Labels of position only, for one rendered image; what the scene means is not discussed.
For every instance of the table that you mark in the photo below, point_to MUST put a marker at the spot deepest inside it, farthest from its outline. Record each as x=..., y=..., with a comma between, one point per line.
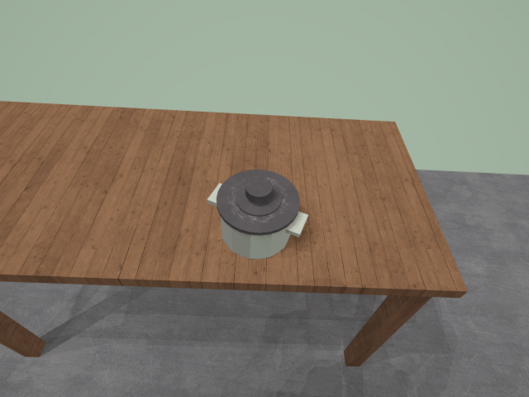
x=93, y=195

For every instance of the lid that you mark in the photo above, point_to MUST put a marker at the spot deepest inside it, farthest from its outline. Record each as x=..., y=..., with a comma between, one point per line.
x=258, y=218

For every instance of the knob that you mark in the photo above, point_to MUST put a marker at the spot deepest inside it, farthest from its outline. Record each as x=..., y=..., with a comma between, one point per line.
x=258, y=190

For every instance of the pot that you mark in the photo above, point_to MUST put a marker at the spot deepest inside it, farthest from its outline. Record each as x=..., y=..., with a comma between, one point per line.
x=254, y=246

